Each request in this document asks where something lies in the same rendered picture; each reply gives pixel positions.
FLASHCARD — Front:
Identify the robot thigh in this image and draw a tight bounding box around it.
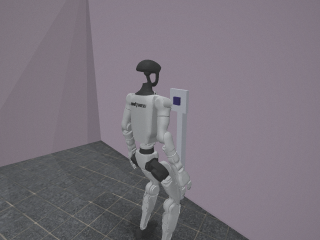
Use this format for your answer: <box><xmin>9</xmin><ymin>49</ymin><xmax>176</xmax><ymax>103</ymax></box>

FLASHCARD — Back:
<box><xmin>130</xmin><ymin>152</ymin><xmax>160</xmax><ymax>196</ymax></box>
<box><xmin>149</xmin><ymin>159</ymin><xmax>181</xmax><ymax>214</ymax></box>

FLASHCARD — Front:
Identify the robot right hand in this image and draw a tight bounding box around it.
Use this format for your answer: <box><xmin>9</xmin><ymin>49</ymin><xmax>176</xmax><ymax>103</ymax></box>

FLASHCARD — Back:
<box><xmin>174</xmin><ymin>170</ymin><xmax>192</xmax><ymax>197</ymax></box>

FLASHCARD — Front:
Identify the robot left hand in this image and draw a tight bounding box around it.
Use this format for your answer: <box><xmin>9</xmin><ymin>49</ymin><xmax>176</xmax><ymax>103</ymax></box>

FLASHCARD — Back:
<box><xmin>128</xmin><ymin>149</ymin><xmax>137</xmax><ymax>169</ymax></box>

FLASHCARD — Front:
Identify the robot left forearm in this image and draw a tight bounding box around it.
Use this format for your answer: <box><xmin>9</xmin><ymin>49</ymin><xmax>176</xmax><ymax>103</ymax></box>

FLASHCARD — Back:
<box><xmin>121</xmin><ymin>128</ymin><xmax>137</xmax><ymax>153</ymax></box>

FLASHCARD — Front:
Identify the left robot upper arm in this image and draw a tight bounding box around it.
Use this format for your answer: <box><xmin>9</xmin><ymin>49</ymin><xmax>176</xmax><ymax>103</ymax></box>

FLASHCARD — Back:
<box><xmin>121</xmin><ymin>93</ymin><xmax>135</xmax><ymax>132</ymax></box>

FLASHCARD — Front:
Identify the panel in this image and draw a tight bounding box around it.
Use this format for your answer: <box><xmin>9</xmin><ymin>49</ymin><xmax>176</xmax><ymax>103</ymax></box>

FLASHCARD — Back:
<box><xmin>170</xmin><ymin>88</ymin><xmax>189</xmax><ymax>200</ymax></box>

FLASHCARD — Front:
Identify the robot left thigh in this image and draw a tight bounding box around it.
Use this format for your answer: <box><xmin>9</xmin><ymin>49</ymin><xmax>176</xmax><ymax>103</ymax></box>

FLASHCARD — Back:
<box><xmin>130</xmin><ymin>152</ymin><xmax>160</xmax><ymax>196</ymax></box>

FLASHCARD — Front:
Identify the button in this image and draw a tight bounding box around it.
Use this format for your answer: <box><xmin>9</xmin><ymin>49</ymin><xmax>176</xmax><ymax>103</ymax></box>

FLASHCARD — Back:
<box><xmin>173</xmin><ymin>96</ymin><xmax>181</xmax><ymax>106</ymax></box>

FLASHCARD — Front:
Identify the right robot upper arm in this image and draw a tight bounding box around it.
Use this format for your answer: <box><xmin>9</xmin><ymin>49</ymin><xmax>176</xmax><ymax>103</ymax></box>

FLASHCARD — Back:
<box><xmin>154</xmin><ymin>95</ymin><xmax>172</xmax><ymax>144</ymax></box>

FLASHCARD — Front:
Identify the robot right forearm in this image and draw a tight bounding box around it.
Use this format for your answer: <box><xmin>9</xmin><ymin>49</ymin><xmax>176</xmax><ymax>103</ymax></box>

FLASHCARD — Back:
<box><xmin>162</xmin><ymin>132</ymin><xmax>184</xmax><ymax>174</ymax></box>

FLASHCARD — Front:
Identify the robot right thigh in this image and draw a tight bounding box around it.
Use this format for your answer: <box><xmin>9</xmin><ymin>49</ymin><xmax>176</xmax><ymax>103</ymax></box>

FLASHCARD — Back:
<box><xmin>149</xmin><ymin>159</ymin><xmax>181</xmax><ymax>214</ymax></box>

